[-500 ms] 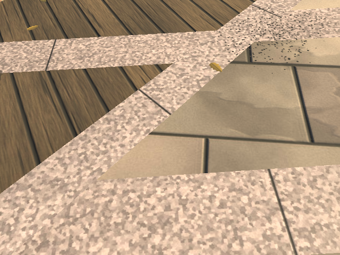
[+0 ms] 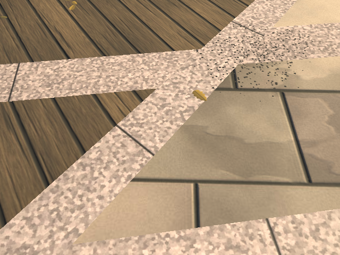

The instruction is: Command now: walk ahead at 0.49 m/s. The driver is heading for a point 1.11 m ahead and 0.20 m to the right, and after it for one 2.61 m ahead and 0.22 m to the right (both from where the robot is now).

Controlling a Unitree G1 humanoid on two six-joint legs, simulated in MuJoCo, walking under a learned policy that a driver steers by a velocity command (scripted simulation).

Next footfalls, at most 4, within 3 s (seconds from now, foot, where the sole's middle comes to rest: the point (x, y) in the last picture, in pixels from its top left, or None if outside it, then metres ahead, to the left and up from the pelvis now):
0.30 right None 0.34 -0.17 -0.78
0.86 left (152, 223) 0.66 0.08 -0.78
1.44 right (213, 170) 0.91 -0.21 -0.78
1.98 left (194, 113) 1.29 -0.15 -0.78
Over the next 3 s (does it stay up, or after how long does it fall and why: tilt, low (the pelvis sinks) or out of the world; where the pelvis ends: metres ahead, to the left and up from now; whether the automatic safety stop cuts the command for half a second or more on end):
stays up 1.56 -0.27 -0.03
